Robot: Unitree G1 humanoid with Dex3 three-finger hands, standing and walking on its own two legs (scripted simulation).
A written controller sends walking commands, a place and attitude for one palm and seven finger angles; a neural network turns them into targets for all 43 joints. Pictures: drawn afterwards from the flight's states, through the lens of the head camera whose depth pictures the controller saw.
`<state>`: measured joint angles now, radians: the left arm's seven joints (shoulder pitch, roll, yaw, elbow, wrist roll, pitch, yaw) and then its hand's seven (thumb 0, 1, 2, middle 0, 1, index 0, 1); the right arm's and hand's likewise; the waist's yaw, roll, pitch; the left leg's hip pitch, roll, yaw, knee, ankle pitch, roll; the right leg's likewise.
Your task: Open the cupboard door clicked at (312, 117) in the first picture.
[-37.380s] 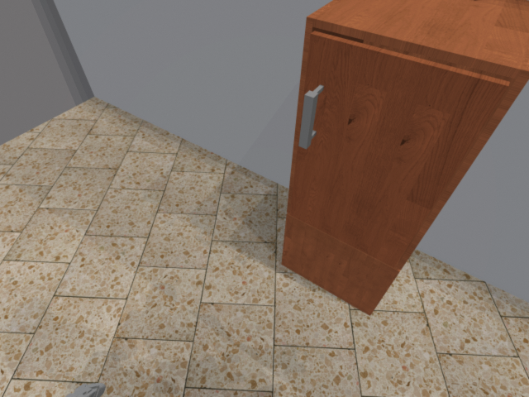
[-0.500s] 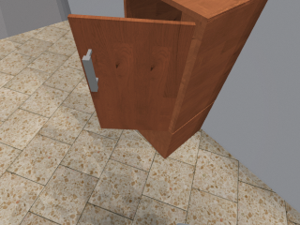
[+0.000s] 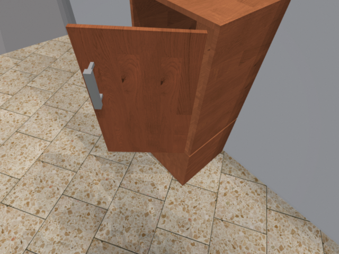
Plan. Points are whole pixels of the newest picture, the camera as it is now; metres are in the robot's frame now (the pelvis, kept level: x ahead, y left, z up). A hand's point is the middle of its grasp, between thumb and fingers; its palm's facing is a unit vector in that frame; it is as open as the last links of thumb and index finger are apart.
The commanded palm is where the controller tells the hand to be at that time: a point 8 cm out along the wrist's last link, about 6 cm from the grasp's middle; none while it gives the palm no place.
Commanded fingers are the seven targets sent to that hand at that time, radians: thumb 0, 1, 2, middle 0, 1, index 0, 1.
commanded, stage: come to a stop and stand still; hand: left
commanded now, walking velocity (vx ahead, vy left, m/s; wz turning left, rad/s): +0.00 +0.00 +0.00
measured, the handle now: (95, 86) +0.56 +0.26 +0.05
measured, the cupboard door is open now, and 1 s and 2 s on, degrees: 48 48 48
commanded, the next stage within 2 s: look again from close up in 0.84 s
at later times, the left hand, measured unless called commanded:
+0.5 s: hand out of the picture -0.01 +0.20 -0.16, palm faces -0.03 -0.97 -0.26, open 7.4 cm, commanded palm none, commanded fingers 0.00 0.90 0.90 -0.20 -0.30 -0.20 -0.30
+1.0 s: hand out of the picture -0.06 +0.16 -0.17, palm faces -0.01 -0.99 -0.17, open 7.4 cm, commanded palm none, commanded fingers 0.00 0.90 0.90 -0.20 -0.30 -0.20 -0.30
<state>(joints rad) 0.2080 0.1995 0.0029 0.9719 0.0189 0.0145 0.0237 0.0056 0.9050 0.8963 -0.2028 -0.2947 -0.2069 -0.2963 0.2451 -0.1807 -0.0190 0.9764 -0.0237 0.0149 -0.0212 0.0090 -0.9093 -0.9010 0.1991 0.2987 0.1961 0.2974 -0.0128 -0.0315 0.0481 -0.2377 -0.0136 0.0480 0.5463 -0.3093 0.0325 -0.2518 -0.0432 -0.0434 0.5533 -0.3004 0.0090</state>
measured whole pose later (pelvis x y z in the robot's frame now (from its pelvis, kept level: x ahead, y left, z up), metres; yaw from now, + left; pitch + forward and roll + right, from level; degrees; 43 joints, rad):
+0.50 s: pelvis -0.05 +0.00 +0.00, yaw -2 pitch -3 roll +0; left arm 0.30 0.22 -0.01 0.98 0.03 0.01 0.02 0.01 0.91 0.90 -0.20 -0.29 -0.21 -0.30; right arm 0.26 -0.22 -0.02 0.99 -0.02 0.00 -0.01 0.01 -0.91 -0.90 0.20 0.30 0.20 0.30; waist -0.01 0.01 0.00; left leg -0.23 -0.01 0.08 0.49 -0.22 0.04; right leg -0.26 -0.04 -0.01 0.51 -0.20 0.02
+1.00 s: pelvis -0.06 +0.00 +0.01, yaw -1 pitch -2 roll +0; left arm 0.34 0.13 -0.01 1.08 0.02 0.00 0.03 0.01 0.91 0.90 -0.20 -0.29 -0.20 -0.30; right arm 0.35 -0.13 -0.01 1.11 -0.01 0.01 -0.02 0.01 -0.91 -0.90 0.20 0.30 0.20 0.30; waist -0.02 0.00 0.01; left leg -0.25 0.00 0.07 0.47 -0.19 0.02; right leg -0.27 -0.02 -0.02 0.46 -0.16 0.01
